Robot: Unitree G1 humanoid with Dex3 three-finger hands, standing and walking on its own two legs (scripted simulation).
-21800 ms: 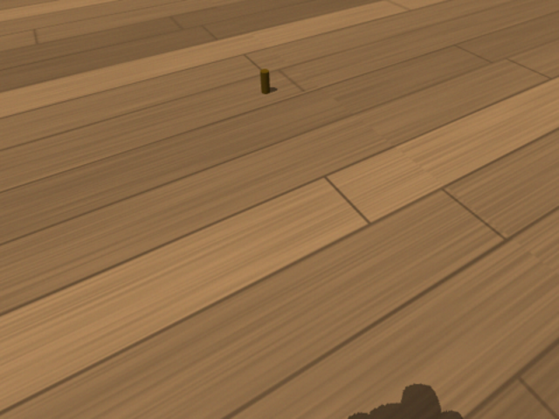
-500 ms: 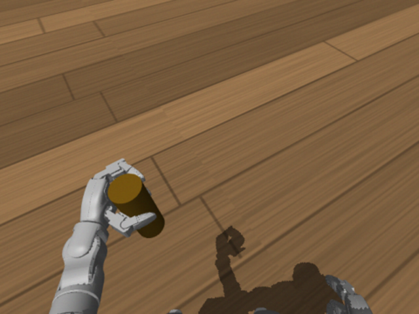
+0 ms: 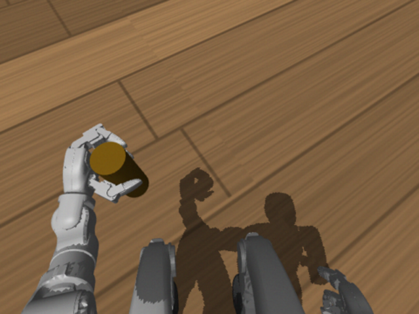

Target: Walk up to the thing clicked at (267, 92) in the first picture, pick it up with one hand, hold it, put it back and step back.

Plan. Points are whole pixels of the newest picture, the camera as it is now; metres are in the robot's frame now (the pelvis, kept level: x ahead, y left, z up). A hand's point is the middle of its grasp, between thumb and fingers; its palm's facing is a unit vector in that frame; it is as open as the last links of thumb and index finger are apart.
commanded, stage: crouch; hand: left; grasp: from the side
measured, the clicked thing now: (123, 173) +0.39 +0.17 -0.04
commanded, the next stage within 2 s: lower in 1.16 s
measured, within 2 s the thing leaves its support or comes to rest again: neither
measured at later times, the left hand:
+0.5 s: hand (137, 180) +0.43 +0.18 -0.21, palm faces +0.00 -1.00 -0.03, open 9.4 cm
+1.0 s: hand (142, 182) +0.46 +0.18 -0.30, palm faces -0.03 -1.00 -0.03, open 9.4 cm
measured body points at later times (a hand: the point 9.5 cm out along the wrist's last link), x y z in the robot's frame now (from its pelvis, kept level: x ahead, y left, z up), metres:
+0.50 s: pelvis -0.05 +0.00 -0.18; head +0.16 +0.04 +0.22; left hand +0.43 +0.23 -0.21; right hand +0.04 -0.27 -0.30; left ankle +0.05 +0.13 -0.52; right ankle +0.05 -0.12 -0.52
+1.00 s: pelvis -0.05 +0.01 -0.24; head +0.19 +0.07 +0.14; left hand +0.45 +0.24 -0.30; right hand +0.01 -0.28 -0.33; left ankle +0.05 +0.13 -0.52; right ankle +0.05 -0.12 -0.52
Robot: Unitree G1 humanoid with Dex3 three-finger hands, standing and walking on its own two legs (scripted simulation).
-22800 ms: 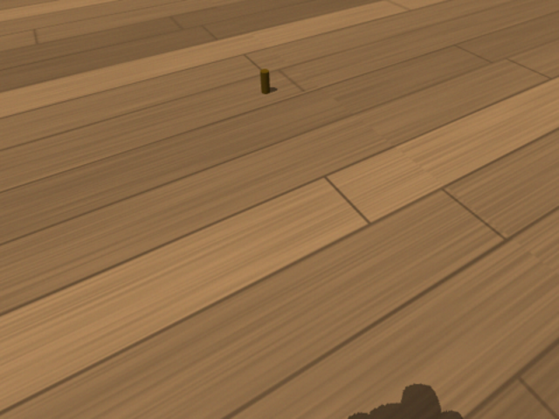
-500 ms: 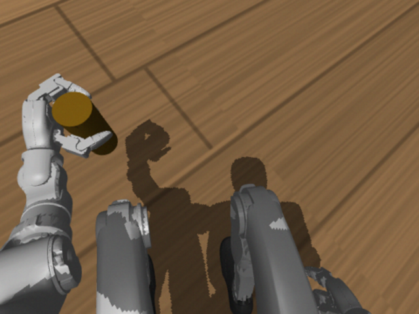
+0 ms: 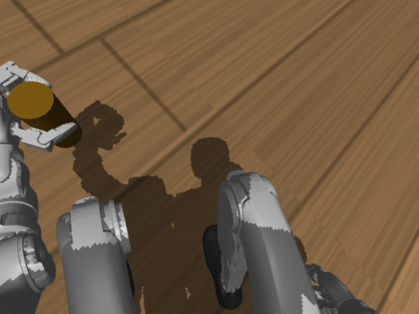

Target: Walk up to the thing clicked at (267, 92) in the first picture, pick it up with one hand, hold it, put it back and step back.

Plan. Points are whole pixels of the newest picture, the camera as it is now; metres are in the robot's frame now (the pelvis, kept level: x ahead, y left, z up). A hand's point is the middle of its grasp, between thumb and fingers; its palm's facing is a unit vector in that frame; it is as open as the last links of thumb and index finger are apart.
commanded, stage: crouch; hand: left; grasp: from the side
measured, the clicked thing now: (51, 119) +0.47 +0.22 -0.09
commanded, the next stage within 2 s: lower in 0.16 s
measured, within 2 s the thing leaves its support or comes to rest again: neither
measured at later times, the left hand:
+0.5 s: hand (52, 119) +0.48 +0.23 -0.12, palm faces +0.08 -1.00 -0.04, open 9.4 cm
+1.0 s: hand (60, 125) +0.49 +0.23 -0.17, palm faces +0.09 -1.00 -0.03, open 9.4 cm
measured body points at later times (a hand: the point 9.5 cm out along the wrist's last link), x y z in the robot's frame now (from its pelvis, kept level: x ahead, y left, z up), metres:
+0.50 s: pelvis +0.00 +0.01 -0.01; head +0.24 +0.12 +0.35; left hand +0.47 +0.29 -0.12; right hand +0.10 -0.27 -0.09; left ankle +0.08 +0.13 -0.28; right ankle +0.11 -0.12 -0.28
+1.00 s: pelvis -0.01 +0.01 -0.02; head +0.25 +0.15 +0.32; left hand +0.48 +0.28 -0.17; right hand +0.11 -0.25 -0.07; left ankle +0.08 +0.13 -0.28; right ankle +0.11 -0.12 -0.28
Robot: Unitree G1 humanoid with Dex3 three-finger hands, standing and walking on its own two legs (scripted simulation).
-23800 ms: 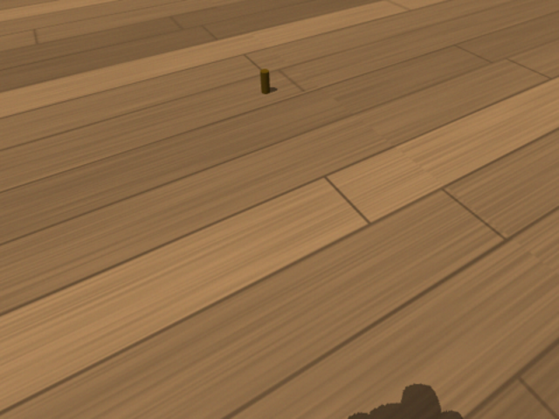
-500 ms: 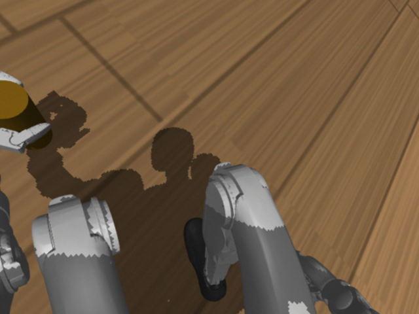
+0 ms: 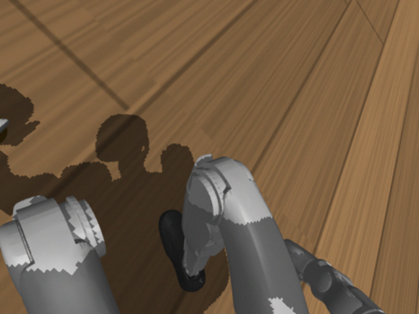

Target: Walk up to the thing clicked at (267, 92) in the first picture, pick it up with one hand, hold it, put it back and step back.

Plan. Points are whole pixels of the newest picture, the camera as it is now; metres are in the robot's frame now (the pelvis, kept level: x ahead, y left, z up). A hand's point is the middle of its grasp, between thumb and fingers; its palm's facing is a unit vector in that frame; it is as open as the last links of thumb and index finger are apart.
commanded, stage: lower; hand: left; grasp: from the side
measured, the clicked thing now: out of the picture +0.46 +0.26 -0.18
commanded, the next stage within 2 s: loosen in 0.48 s
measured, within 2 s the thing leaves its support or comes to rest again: rests again in 1.80 s
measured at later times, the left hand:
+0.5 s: hand out of the picture +0.47 +0.27 -0.18, palm faces +0.20 -0.98 -0.03, open 9.4 cm
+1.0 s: hand out of the picture +0.47 +0.27 -0.18, palm faces +0.21 -0.98 -0.01, open 9.2 cm
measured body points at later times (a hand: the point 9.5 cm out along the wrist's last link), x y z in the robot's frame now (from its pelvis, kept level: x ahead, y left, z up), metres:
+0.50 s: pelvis +0.00 +0.01 +0.00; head +0.25 +0.19 +0.32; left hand +0.45 +0.32 -0.17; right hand +0.14 -0.24 -0.04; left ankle +0.07 +0.13 -0.26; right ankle +0.13 -0.12 -0.26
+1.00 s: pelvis -0.01 +0.01 +0.00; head +0.25 +0.20 +0.32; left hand +0.45 +0.32 -0.18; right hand +0.15 -0.24 -0.03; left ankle +0.07 +0.13 -0.26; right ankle +0.13 -0.12 -0.26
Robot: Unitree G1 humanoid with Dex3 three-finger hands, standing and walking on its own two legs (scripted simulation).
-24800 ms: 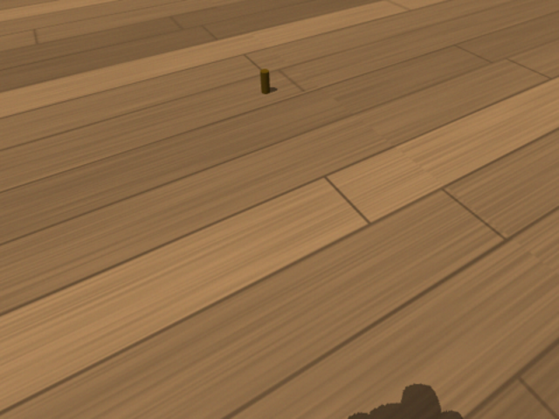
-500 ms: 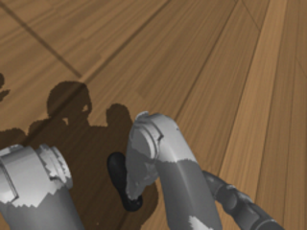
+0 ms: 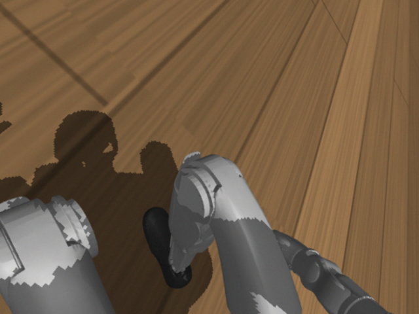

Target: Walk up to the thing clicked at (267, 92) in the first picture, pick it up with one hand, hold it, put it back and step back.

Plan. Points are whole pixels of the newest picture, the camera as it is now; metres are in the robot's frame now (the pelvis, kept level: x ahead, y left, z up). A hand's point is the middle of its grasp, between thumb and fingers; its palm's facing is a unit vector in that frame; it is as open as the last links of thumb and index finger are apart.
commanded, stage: open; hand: left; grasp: from the side
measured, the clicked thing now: out of the picture +0.46 +0.26 -0.22
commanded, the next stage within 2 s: withdraw in 0.10 s
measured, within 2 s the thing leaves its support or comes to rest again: rests again in 0.80 s
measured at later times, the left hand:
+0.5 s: hand out of the picture +0.47 +0.30 -0.16, palm faces +0.29 -0.96 -0.01, open 14.4 cm
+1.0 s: hand out of the picture +0.43 +0.39 -0.05, palm faces +0.31 -0.87 -0.37, open 17.0 cm
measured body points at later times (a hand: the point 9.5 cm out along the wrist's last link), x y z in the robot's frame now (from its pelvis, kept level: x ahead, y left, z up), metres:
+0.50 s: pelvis +0.00 +0.00 +0.00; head +0.24 +0.20 +0.32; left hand +0.45 +0.35 -0.15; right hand +0.15 -0.24 -0.04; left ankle +0.07 +0.12 -0.27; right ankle +0.14 -0.12 -0.27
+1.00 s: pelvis +0.01 -0.01 +0.04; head +0.21 +0.12 +0.41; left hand +0.41 +0.44 -0.03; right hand +0.14 -0.25 -0.05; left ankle +0.07 +0.12 -0.27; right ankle +0.14 -0.12 -0.27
